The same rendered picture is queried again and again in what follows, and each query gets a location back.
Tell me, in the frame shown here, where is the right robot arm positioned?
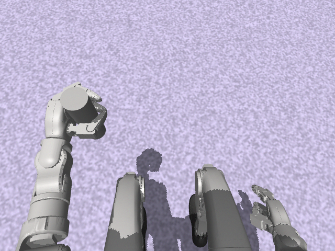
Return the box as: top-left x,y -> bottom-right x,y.
272,224 -> 307,251

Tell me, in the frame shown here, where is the right robot foot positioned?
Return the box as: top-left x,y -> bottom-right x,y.
189,194 -> 207,247

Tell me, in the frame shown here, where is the left robot arm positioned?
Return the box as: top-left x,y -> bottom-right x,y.
15,137 -> 73,251

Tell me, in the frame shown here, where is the can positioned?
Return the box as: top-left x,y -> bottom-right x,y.
60,87 -> 106,140

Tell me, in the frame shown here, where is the right robot hand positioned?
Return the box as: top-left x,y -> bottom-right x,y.
250,185 -> 291,234

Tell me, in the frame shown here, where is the left robot hand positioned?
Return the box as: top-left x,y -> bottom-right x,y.
44,82 -> 107,142

